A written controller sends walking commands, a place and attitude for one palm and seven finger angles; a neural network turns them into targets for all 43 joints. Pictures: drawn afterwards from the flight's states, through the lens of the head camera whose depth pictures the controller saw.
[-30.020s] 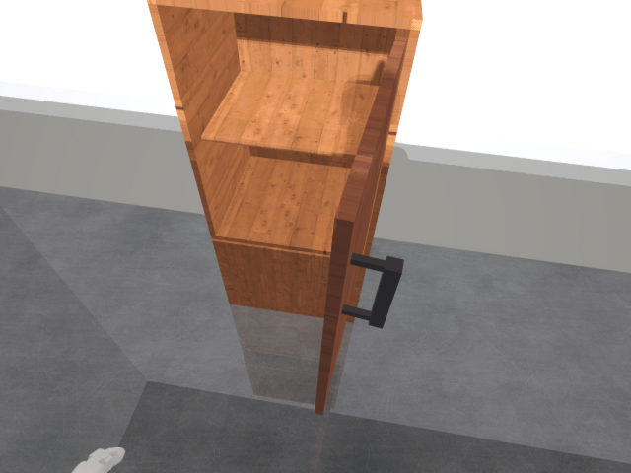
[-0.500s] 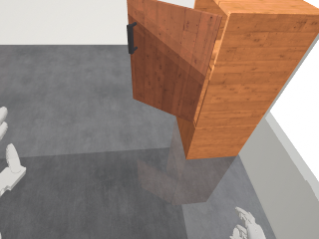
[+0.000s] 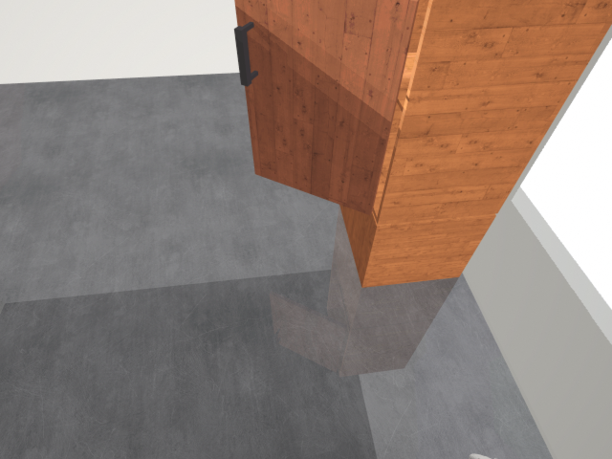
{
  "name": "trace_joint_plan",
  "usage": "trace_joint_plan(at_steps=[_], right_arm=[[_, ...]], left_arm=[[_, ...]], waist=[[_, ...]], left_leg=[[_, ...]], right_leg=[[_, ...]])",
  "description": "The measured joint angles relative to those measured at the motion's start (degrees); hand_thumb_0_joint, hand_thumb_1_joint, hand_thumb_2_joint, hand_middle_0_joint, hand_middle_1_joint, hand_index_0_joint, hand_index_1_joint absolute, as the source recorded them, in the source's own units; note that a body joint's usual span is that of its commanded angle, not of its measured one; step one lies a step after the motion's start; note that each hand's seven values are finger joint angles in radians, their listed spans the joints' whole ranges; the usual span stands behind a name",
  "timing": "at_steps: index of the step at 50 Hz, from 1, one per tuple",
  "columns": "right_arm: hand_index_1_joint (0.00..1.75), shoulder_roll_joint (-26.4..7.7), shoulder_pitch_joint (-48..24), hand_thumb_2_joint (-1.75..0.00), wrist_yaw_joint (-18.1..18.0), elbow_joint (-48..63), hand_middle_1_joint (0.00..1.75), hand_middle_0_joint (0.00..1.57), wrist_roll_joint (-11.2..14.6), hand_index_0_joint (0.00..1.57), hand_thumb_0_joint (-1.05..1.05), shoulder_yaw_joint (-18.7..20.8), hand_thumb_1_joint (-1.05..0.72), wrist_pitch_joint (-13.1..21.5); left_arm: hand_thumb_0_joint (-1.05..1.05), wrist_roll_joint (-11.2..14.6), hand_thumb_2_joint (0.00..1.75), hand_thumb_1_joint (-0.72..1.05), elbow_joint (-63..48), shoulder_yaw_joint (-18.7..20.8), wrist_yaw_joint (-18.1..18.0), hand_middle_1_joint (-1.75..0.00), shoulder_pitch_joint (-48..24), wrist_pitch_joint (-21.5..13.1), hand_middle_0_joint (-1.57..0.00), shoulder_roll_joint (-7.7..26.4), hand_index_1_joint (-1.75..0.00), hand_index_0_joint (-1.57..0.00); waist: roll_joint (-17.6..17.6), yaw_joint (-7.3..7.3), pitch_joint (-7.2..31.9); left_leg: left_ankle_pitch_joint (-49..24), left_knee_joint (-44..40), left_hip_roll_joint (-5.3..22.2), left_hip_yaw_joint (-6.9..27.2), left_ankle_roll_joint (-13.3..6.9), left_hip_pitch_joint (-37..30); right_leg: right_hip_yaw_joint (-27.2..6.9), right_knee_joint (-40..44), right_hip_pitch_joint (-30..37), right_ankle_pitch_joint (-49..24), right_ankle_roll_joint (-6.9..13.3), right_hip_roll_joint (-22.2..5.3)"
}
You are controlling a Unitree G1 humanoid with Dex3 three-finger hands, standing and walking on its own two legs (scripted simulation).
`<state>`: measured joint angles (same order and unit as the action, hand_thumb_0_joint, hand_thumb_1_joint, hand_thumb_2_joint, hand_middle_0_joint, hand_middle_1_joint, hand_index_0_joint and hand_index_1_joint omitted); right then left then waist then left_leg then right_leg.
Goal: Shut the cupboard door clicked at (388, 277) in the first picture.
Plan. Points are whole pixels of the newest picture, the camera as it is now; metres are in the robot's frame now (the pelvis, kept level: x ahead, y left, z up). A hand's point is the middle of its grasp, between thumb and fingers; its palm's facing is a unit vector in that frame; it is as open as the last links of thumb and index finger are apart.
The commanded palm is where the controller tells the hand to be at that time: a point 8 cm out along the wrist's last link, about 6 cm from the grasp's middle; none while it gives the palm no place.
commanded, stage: let the arm hang, fingers relaxed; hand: left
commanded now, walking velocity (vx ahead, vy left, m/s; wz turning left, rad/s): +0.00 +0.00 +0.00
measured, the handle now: (247, 54) +0.98 +0.17 +0.06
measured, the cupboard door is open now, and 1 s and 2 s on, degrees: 56 56 56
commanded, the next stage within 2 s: look to check the result in 0.82 s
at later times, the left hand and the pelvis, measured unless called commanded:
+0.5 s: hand out of the picture +0.01 +0.21 -0.15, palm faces +0.00 -0.96 -0.29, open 7.4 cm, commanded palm none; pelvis +0.01 +0.00 +0.01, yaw +0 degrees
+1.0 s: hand out of the picture +0.08 +0.21 -0.15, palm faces -0.02 -0.96 -0.28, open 7.4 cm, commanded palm none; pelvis +0.02 -0.01 +0.02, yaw +0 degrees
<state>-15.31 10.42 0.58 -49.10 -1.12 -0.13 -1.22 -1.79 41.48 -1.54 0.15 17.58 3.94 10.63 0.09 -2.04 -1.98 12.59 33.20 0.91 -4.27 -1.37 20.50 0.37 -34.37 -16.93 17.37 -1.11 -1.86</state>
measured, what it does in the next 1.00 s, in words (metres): stands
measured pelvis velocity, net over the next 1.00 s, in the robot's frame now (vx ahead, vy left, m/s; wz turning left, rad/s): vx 0.02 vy -0.01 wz -0.01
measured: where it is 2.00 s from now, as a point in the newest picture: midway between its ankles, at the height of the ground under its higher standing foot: outside the picture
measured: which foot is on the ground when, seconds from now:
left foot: down 0.00-1.00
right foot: down 0.00-1.00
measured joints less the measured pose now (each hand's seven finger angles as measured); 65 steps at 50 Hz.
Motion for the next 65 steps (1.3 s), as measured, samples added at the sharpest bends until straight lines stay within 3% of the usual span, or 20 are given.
trace_joint_plan(at_steps=[5,18,38,65], right_arm=[[0.30,3.0,5.2,-0.90,-0.5,-5.9,0.30,0.20,-0.2,0.20,0.01,-0.2,-0.90,-1.2],[0.30,3.0,6.2,-0.90,-1.5,-11.7,0.30,0.20,0.5,0.20,0.01,1.7,-0.90,-0.6],[0.30,1.3,0.7,-0.90,-1.4,-13.9,0.30,0.20,0.5,0.20,0.01,1.6,-0.90,0.9],[0.30,-2.0,-3.1,-0.90,-1.2,-14.6,0.30,0.20,0.7,0.20,0.01,1.2,-0.90,0.9]], left_arm=[[-0.01,0.4,0.90,0.99,8.8,2.3,-1.2,-0.30,0.2,-1.0,-0.21,1.3,-0.30,-0.21],[0.00,0.4,0.90,0.92,20.8,3.0,-1.0,-0.30,1.4,-2.7,-0.20,3.1,-0.30,-0.20],[0.00,0.5,0.90,0.91,21.3,2.5,-0.6,-0.30,-6.7,-4.2,-0.20,2.9,-0.30,-0.20],[0.00,0.8,0.90,0.91,23.1,2.6,-0.5,-0.30,-8.4,-4.4,-0.20,6.9,-0.30,-0.20]], waist=[[-3.1,1.25,-1.5],[1.6,1.67,-0.3],[-0.2,1.30,0.5],[0.6,1.79,-0.5]], left_leg=[[-1.0,-1.7,0.8,1.5,0.6,-0.7],[-3.0,-6.8,0.8,0.5,0.5,-4.9],[-3.9,-10.7,0.7,-0.1,0.8,-8.4],[-3.9,-14.0,1.1,0.5,1.8,-11.5]], right_leg=[[1.5,3.5,1.9,-1.7,0.6,1.0],[0.6,8.9,5.9,-4.2,0.6,1.2],[0.0,11.9,8.7,-4.9,0.6,1.2],[0.6,15.9,12.3,-5.1,1.3,1.7]])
